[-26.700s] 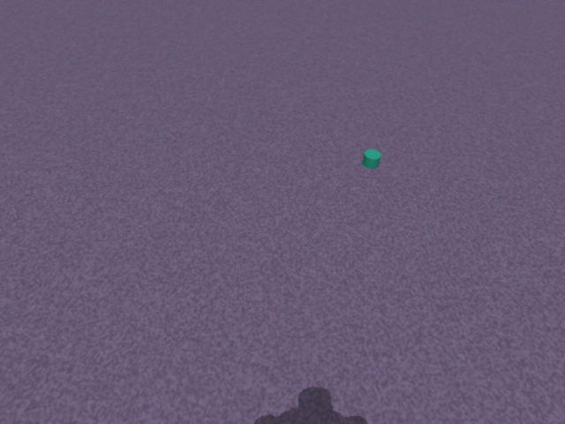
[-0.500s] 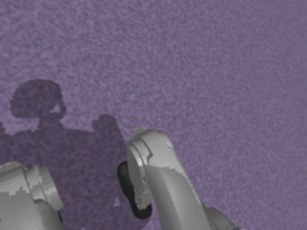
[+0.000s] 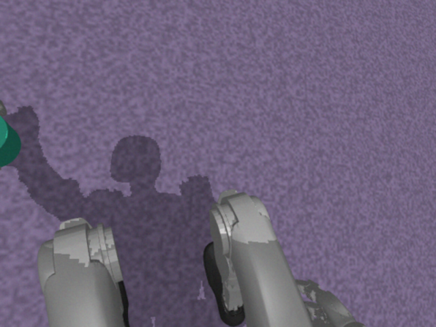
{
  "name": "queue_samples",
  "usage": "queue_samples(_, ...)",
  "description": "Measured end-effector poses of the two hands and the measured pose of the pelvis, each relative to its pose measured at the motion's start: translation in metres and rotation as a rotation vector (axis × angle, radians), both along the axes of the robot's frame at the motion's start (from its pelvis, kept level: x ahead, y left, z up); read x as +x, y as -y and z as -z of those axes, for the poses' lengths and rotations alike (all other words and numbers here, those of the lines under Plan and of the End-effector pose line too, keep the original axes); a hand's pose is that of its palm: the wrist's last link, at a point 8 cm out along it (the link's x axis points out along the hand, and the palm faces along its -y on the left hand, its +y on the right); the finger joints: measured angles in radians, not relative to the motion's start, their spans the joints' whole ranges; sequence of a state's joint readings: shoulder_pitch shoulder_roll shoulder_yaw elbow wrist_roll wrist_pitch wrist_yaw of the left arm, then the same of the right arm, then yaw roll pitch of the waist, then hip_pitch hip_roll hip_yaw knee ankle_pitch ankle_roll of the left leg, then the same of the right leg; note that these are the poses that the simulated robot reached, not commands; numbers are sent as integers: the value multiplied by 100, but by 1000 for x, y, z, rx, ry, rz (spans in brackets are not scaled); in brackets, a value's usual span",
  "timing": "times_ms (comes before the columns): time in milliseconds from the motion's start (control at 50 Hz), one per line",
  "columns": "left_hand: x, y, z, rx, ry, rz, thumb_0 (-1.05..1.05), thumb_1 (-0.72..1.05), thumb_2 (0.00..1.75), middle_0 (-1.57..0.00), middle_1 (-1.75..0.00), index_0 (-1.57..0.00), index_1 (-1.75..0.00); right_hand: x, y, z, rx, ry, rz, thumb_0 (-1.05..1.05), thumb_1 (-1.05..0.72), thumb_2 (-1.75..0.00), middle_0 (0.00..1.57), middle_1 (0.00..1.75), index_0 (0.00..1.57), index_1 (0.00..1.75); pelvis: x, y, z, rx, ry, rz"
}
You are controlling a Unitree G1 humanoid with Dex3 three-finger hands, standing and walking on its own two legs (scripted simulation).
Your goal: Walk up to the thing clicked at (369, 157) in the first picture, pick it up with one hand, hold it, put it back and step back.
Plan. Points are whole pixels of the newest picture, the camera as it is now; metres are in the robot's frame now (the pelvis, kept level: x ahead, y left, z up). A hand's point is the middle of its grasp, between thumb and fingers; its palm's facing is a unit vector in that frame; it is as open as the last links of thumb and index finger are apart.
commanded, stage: settle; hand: left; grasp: from above
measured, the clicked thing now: out of the picture +0.47 +0.35 -0.21
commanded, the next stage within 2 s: lift in 0.12 s
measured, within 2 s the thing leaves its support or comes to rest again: neither
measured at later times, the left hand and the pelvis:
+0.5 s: hand out of the picture +0.43 +0.34 -0.11, palm faces -0.45 -0.13 -0.88, open 11.0 cm; pelvis -0.01 +0.00 +0.03, yaw +3 degrees
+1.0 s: hand out of the picture +0.36 +0.34 +0.05, palm faces -0.43 -0.15 -0.89, open 11.0 cm; pelvis -0.01 +0.00 +0.15, yaw +7 degrees
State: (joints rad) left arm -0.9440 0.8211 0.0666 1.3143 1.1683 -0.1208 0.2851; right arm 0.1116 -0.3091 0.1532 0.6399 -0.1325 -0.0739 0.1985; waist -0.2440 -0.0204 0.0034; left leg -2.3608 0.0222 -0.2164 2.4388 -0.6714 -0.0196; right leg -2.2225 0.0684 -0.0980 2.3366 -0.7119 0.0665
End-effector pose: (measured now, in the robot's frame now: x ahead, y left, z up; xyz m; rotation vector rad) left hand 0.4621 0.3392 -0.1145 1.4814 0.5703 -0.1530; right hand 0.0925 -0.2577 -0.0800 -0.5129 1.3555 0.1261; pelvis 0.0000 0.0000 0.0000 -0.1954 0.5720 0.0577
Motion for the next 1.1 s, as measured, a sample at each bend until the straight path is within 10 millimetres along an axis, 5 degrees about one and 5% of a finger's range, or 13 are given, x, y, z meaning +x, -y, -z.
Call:
queue_samples(380, -7, 1, -38, -24, -5, 28, 1, -13, 59, -49, -72, -59, -66, -37, 14, -19, -97, -59, 105, 0, -91, -90, 20, 30, 20, 30, -11, 2, -15, 14, 4, -19)
queue_samples(540, -27, -3, -66, -30, -25, 9, 1, -12, 59, -48, -72, -58, -67, -35, 9, -31, -79, -42, 153, 0, -91, -90, 20, 30, 20, 30, -12, 0, -36, 25, -14, -35)
queue_samples(820, -70, -10, -154, -38, -20, 7, 1, -11, 58, -46, -73, -56, -69, 11, -5, -70, -13, 98, 161, 0, -90, -90, 20, 30, 20, 30, -14, -1, -92, 53, -22, -62)
queue_samples(1100, -107, 6, -263, -58, 18, 13, 1, -10, 59, -44, -74, -55, -71, 48, -17, -154, 19, 214, 174, 0, -90, -90, 20, 30, 20, 30, -7, -2, -182, 85, 45, -88)
